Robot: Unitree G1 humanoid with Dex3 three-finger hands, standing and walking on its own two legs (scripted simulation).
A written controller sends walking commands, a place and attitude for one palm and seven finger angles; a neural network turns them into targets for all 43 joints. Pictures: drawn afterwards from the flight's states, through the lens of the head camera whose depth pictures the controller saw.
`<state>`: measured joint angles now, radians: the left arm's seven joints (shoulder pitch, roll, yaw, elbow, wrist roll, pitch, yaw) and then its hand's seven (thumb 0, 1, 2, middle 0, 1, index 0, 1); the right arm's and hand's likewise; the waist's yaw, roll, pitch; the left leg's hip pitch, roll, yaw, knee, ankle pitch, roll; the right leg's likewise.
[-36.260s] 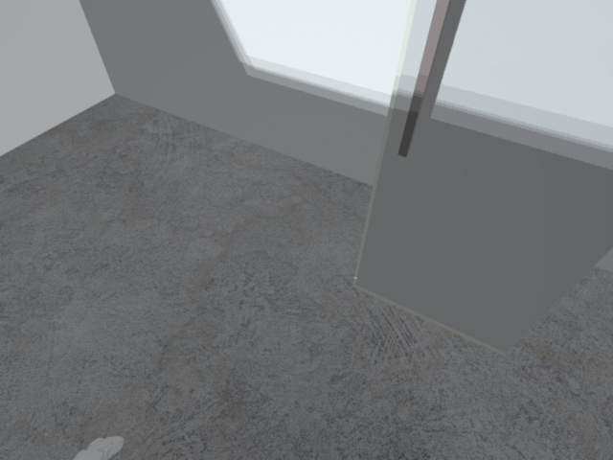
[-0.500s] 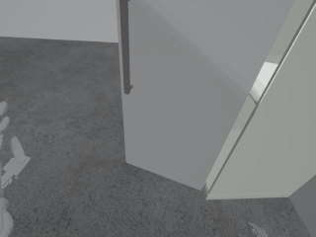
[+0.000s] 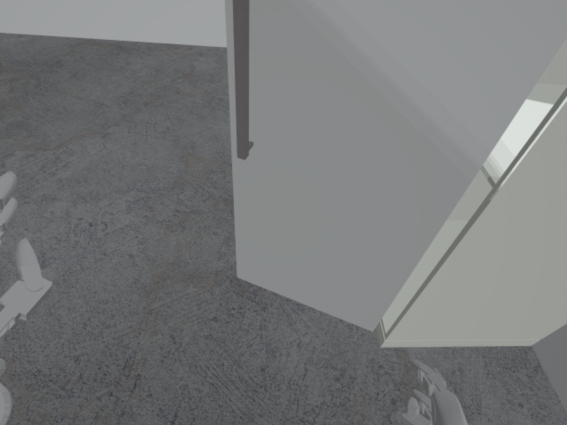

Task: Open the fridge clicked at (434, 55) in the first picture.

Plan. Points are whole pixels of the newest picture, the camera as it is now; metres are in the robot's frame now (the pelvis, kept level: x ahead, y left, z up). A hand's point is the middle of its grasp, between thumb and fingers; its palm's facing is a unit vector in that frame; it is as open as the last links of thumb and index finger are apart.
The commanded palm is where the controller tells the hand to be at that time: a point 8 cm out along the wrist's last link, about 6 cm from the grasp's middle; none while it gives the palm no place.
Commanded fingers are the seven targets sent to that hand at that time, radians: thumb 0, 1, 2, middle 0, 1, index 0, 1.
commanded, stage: stop stepping back and stand still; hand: left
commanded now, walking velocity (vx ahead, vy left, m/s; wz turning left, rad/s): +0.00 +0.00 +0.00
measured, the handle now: (246, 77) +0.69 +0.14 +0.15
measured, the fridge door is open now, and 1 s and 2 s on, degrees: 66 66 66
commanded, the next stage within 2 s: let the arm hang, fingers relaxed in 0.22 s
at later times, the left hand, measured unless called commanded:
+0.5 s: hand (124, 405) +0.16 +0.23 -0.08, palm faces +0.04 -0.93 -0.37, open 7.4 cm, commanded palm none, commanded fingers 0.00 0.90 0.90 -0.20 -0.30 -0.20 -0.30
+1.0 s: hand out of the picture -0.01 +0.24 -0.16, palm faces +0.01 -0.95 -0.31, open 7.3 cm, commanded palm none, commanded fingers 0.00 0.90 0.90 -0.20 -0.30 -0.20 -0.30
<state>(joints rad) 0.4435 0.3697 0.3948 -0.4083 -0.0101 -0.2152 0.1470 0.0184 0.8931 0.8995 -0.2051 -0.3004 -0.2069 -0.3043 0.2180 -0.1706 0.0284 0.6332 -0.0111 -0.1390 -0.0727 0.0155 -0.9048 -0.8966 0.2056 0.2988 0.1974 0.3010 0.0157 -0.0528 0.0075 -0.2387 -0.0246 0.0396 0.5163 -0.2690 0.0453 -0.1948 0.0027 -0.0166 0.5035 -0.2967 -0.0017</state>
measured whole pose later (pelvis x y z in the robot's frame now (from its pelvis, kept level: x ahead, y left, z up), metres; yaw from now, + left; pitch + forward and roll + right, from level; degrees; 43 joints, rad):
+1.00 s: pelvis -0.02 +0.00 +0.01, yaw +1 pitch -1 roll -1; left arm 0.24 0.29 0.03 1.11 0.02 0.01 0.01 0.01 0.92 0.90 -0.20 -0.30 -0.20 -0.30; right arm 0.26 -0.24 -0.02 1.06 -0.02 0.02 -0.01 0.01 -0.91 -0.90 0.21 0.30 0.20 0.30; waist 0.00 0.03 0.03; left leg -0.25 -0.02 0.02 0.45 -0.20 0.04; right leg -0.19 0.01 -0.04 0.41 -0.21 -0.01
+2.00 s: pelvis +0.02 -0.02 +0.01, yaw +0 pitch -1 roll +0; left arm 0.10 0.32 0.01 1.13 0.01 -0.02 0.01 0.01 0.91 0.90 -0.20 -0.30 -0.20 -0.30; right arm 0.10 -0.32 -0.01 1.12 -0.01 0.00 -0.01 0.01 -0.91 -0.90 0.21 0.30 0.20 0.30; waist -0.01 0.01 0.03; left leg -0.11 -0.01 0.03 0.31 -0.19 0.01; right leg -0.07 0.03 -0.02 0.30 -0.22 -0.03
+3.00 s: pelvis +0.01 -0.04 +0.01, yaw -1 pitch -1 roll +0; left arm 0.10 0.32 0.01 1.14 0.01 -0.02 0.00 0.01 0.91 0.90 -0.20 -0.30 -0.20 -0.30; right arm 0.13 -0.33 -0.01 1.13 -0.01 0.00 -0.01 0.01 -0.91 -0.90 0.21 0.30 0.20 0.30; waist -0.02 0.01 0.05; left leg -0.10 0.02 0.04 0.29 -0.17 -0.01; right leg -0.06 0.05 -0.01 0.27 -0.19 -0.06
